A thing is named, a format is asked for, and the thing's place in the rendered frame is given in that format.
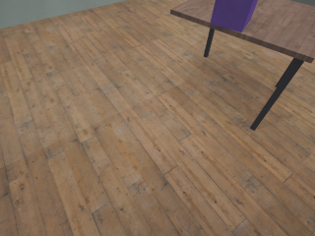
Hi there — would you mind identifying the table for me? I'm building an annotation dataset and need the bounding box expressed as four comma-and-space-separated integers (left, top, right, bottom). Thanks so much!
170, 0, 315, 131

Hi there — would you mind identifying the carton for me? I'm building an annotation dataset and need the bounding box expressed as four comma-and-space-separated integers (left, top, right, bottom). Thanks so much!
210, 0, 258, 32

